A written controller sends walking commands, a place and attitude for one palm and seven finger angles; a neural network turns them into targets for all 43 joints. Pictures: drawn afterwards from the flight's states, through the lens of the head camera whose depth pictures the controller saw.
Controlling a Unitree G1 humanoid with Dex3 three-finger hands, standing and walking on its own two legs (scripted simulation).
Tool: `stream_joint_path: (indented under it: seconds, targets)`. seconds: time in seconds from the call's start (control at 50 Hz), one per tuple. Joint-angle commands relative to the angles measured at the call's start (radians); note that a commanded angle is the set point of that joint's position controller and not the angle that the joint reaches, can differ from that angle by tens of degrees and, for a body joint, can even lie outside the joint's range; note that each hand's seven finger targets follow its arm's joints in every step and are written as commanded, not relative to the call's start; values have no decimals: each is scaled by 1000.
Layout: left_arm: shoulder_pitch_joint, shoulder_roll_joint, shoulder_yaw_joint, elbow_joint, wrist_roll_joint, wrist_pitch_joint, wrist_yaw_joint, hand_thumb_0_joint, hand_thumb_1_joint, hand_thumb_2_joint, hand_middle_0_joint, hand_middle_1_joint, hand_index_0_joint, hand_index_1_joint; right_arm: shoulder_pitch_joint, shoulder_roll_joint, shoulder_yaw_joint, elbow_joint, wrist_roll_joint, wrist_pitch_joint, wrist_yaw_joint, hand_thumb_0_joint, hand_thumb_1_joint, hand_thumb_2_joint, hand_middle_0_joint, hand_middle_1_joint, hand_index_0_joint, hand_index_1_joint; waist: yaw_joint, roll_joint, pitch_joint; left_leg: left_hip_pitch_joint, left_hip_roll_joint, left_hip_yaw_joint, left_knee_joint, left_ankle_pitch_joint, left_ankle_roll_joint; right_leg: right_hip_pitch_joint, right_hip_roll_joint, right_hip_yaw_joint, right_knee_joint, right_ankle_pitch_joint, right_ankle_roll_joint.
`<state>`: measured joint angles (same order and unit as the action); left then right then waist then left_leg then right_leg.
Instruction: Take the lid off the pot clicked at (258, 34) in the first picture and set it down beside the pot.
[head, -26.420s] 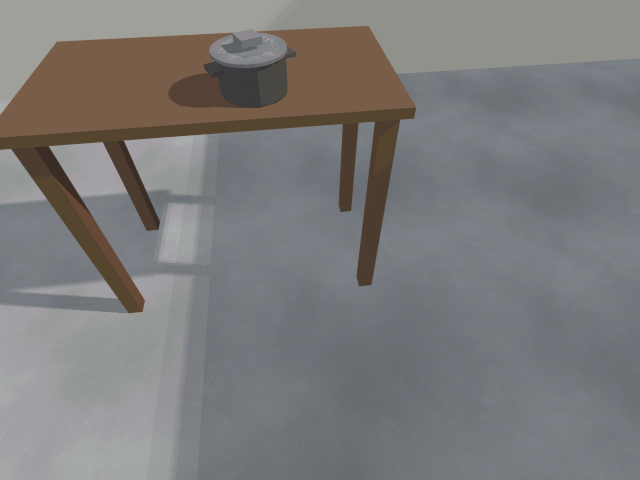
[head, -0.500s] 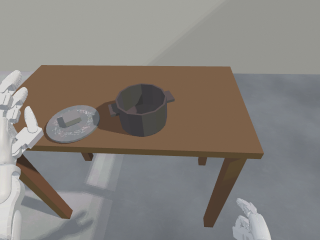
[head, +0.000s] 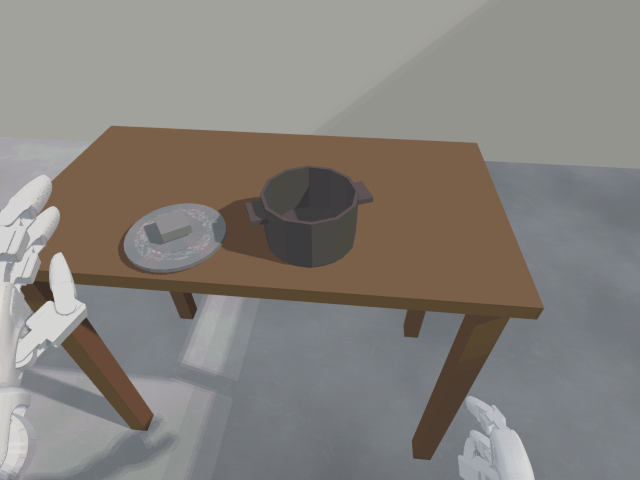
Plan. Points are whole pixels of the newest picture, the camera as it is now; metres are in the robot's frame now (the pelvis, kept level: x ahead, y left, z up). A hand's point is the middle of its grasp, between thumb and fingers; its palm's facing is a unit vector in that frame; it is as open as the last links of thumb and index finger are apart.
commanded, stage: step back with the hand held close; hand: left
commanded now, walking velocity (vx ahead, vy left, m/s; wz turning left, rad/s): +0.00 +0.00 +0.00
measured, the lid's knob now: (173, 225) +0.49 +0.34 +0.03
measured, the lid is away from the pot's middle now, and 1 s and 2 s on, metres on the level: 0.24 0.24 0.24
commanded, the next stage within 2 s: stop stepping back and stand still in 1.28 s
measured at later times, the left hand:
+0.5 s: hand (53, 334) +0.17 +0.26 +0.19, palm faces +0.29 -0.81 -0.52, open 7.4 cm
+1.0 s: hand out of the picture +0.08 +0.28 +0.21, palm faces +0.42 -0.82 -0.39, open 7.4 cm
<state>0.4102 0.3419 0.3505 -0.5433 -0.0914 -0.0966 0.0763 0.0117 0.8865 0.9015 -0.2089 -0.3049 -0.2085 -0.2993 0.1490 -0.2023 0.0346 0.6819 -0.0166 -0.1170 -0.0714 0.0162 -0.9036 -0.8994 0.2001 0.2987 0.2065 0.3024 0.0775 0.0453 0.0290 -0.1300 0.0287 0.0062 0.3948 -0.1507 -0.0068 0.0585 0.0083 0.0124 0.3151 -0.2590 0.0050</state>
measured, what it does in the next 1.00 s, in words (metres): walks backwards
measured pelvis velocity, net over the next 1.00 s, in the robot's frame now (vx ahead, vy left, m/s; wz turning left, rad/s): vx -0.13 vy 0.05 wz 0.01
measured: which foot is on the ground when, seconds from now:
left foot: down 0.00-1.00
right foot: down 0.00-0.92, up 0.94-1.00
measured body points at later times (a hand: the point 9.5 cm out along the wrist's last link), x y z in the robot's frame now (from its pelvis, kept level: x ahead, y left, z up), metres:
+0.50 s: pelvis -0.04 +0.04 -0.01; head -0.01 +0.05 +0.44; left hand +0.14 +0.30 +0.22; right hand +0.14 -0.21 -0.08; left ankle +0.05 +0.12 -0.74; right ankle -0.05 -0.13 -0.74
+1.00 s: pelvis -0.13 +0.05 -0.03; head -0.12 +0.07 +0.42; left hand +0.05 +0.32 +0.23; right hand +0.04 -0.20 -0.09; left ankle +0.05 +0.12 -0.74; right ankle -0.10 -0.11 -0.71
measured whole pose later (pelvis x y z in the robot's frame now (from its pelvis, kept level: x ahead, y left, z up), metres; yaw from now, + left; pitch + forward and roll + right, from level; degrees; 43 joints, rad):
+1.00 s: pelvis -0.13 +0.05 -0.03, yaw +1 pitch -3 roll -6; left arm 0.45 0.44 0.45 -0.70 -0.06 -0.24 0.15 0.01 0.88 0.90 -0.21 -0.31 -0.21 -0.30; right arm 0.21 -0.21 -0.02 0.58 -0.01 -0.09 -0.07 0.02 -0.90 -0.90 0.20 0.30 0.21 0.30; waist -0.03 0.05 0.06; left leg -0.50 0.04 -0.01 0.57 -0.06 0.06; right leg -0.39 0.06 0.01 0.88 -0.47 0.01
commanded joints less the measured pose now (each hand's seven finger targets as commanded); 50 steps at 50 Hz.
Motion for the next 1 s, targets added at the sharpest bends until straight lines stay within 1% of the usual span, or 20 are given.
stream_joint_path:
  seconds: [0.0, 0.06, 0.08, 0.1, 0.14, 0.2, 0.26, 0.34, 0.42, 0.52, 0.6, 0.68, 0.72, 0.78, 0.84, 0.88, 0.9, 0.92, 0.94, 0.98]
  targets:
    - [-130, 153, 79, -194, -1, -61, 17, 0, 900, 900, -200, -300, -200, -300, -169, -104, -41, -172, 5, -65, -13, 0, -900, -900, 200, 300, 200, 300, -14, 19, -18, 161, -1, 21, -63, -11, 30, -245, 12, -46, -107, 51, -20]
    - [-141, 158, 71, -235, 4, -67, 17, 0, 900, 900, -200, -300, -200, -300, -171, -103, -37, -174, 4, -76, -9, 0, -900, -900, 200, 300, 200, 300, -13, 60, -36, 167, -5, 15, -64, -21, 29, -234, 14, -41, -103, 47, -24]
    - [-282, 368, 253, -341, 20, -113, 36, 0, 900, 900, -200, -300, -200, -300, -172, -156, -49, -220, 12, -49, -4, 0, -900, -900, 200, 300, 200, 300, -41, 43, 22, 57, 4, -4, -3, -105, 53, -336, -37, 51, -139, 55, -19]
    - [-151, 257, 179, -233, 17, -118, 29, 0, 900, 900, -200, -300, -200, -300, -148, -130, -49, -202, 7, -31, -5, 0, -900, -900, 200, 300, 200, 300, -51, -33, 13, 31, -8, -19, 45, -105, 55, -340, -68, 53, -141, 42, -25]
    - [-34, 197, 122, -201, 22, -97, 18, 0, 900, 900, -200, -300, -200, -300, -124, -126, -57, -220, 14, -4, 7, 0, -900, -900, 200, 300, 200, 300, -61, -118, 4, 39, -6, -18, 112, -51, 50, -382, -103, 69, -137, 71, -33]
    - [13, 196, 118, -233, 19, -109, 15, 0, 900, 900, -200, -300, -200, -300, -105, -142, -74, -242, 19, 17, 11, 0, -900, -900, 200, 300, 200, 300, -75, -36, -46, 36, 23, -21, 78, 57, 45, -351, -93, 22, -53, 186, -24]
    - [60, 243, 168, -297, 12, -124, 22, 0, 900, 900, -200, -300, -200, -300, -90, -148, -80, -269, 24, 30, 8, 0, -900, -900, 200, 300, 200, 300, -65, 40, -117, 39, 48, -35, 34, 211, 52, -290, -53, -14, 35, 263, -4]
    - [117, 272, 208, -373, 10, -140, 28, 0, 900, 900, -200, -300, -200, -300, -67, -150, -94, -302, 29, 47, 10, 0, -900, -900, 200, 300, 200, 300, -57, 34, -203, 43, 84, -58, 30, 372, 57, -243, -21, -34, 117, 280, 9]
    - [169, 283, 235, -424, 9, -157, 39, 0, 900, 900, -200, -300, -200, -300, -59, -154, -99, -316, 29, 41, 17, 0, -900, -900, 200, 300, 200, 300, -55, 123, -217, -47, 110, -89, -19, 215, 61, -217, -4, -40, 168, 162, 7]
    - [189, 282, 261, -395, 9, -177, 57, 0, 900, 900, -200, -300, -200, -300, -39, -152, -103, -309, 32, 19, 13, 0, -900, -900, 200, 300, 200, 300, -72, 104, -161, -207, 109, -105, -62, -168, 60, -204, -14, -21, 158, 73, -2]
    - [145, 260, 245, -352, 14, -189, 66, 0, 900, 900, -200, -300, -200, -300, -25, -152, -105, -297, 34, 3, 8, 0, -900, -900, 200, 300, 200, 300, -85, 83, -100, -262, 101, -117, -81, -362, 48, -264, -11, -16, 118, -71, -14]
    - [97, 241, 214, -313, 23, -192, 74, 0, 900, 900, -200, -300, -200, -300, -19, -148, -106, -281, 30, -5, 2, 0, -900, -900, 200, 300, 200, 300, -94, 43, -49, -221, 70, -91, -14, -395, 30, -404, -38, 15, 30, -248, -39]
    - [67, 248, 200, -314, 27, -193, 81, 0, 900, 900, -200, -300, -200, -300, -11, -142, -105, -265, 27, -7, 1, 0, -900, -900, 200, 300, 200, 300, -97, -52, -46, -121, 28, -54, 138, -291, 16, -535, -104, 77, -47, -273, -62]
    - [45, 250, 185, -326, 32, -192, 91, 0, 900, 900, -200, -300, -200, -300, -2, -129, -103, -240, 23, -7, -1, 0, -900, -900, 200, 300, 200, 300, -108, -131, -84, -28, 1, -37, 300, -194, 12, -619, -193, 117, -51, -144, -89]
    - [-1, 246, 175, -344, 33, -193, 95, 0, 900, 900, -200, -300, -200, -300, -13, -146, -102, -255, 27, -10, -8, 0, -900, -900, 200, 300, 200, 300, -113, -80, -35, -77, 42, -107, 223, -301, 24, -673, -142, 52, 18, -283, -62]
    - [-9, 247, 188, -364, 32, -203, 99, 0, 900, 900, -200, -300, -200, -300, -37, -158, -92, -275, 21, -20, -18, 0, -900, -900, 200, 300, 200, 300, -106, 143, -3, -258, 143, -265, -71, -523, 55, -559, -10, -20, 225, -287, -22]
    - [1, 246, 208, -376, 33, -204, 99, 0, 900, 900, -200, -300, -200, -300, -53, -163, -92, -287, 16, -29, -18, 0, -900, -900, 200, 300, 200, 300, -94, 303, -34, -453, 231, -392, -294, -691, 92, -364, 79, -53, 499, -248, 0]
    - [-10, 263, 226, -389, 38, -203, 98, 0, 900, 900, -200, -300, -200, -300, -48, -147, -96, -283, 8, -33, -11, 0, -900, -900, 200, 300, 200, 300, -88, 315, -66, -541, 270, -408, -347, -675, 107, -275, 99, -27, 706, -251, -1]
    - [-26, 277, 241, -401, 29, -207, 95, 0, 900, 900, -200, -300, -200, -300, -41, -135, -103, -274, 3, -34, 0, 0, -900, -900, 200, 300, 200, 300, -84, 267, -100, -539, 265, -362, -320, -581, 105, -264, 95, -12, 784, -274, -8]
    - [42, 292, 267, -382, 13, -218, 91, 0, 900, 900, -200, -300, -200, -300, -36, -133, -120, -266, 8, -38, 19, 0, -900, -900, 200, 300, 200, 300, -73, 178, -162, -415, 238, -269, -245, -445, 101, -296, 93, -20, 719, -291, -16]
